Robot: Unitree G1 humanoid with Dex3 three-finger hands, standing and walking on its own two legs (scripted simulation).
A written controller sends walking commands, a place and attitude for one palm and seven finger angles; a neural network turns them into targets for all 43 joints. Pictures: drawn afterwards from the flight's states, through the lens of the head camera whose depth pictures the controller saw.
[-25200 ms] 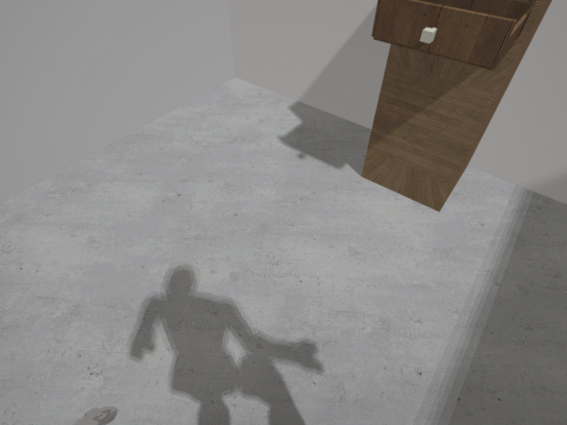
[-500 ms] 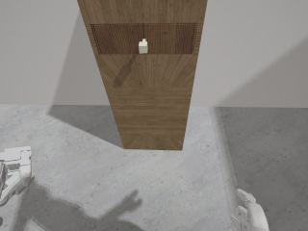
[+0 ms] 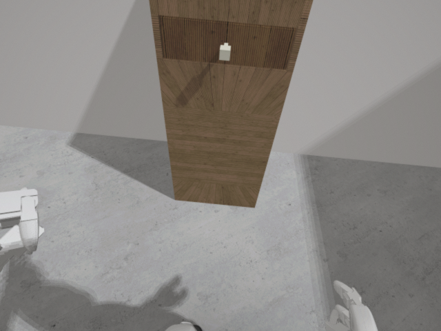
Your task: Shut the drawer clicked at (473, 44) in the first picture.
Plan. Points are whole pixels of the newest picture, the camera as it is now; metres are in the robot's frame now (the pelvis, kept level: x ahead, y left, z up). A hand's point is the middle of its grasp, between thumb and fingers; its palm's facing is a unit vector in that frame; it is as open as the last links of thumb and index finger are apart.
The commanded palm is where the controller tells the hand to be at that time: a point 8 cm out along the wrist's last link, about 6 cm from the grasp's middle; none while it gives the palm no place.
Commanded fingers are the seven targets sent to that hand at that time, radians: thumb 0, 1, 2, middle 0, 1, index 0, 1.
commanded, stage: step back with the hand held close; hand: left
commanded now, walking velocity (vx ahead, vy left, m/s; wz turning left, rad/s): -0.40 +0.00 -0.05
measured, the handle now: (225, 50) +0.82 +0.02 +0.11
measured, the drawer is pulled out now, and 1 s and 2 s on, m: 0.00 0.00 0.00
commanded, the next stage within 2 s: stop stepping back and stand still in 0.26 s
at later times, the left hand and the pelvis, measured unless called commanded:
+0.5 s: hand out of the picture +0.03 +0.26 +0.18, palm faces +0.40 -0.81 -0.43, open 3.2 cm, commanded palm -0.03 +0.29 +0.19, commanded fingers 0.00 0.90 0.90 -1.40 -1.60 -1.40 -1.60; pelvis -0.15 +0.01 -0.01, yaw +3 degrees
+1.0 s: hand out of the picture -0.04 +0.24 +0.19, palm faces +0.24 -0.82 -0.52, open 3.2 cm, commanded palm -0.08 +0.28 +0.19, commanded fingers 0.00 0.90 0.90 -1.40 -1.60 -1.40 -1.60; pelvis -0.24 +0.02 +0.03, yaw -6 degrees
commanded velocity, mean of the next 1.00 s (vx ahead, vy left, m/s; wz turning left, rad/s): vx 0.04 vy -0.04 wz -0.04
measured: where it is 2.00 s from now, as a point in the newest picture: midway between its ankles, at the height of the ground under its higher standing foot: outside the picture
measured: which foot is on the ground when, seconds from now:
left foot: down 0.00-0.44, up 0.46-0.62, down 0.64-1.00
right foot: up 0.00-0.02, down 0.04-0.62, up 0.64-1.00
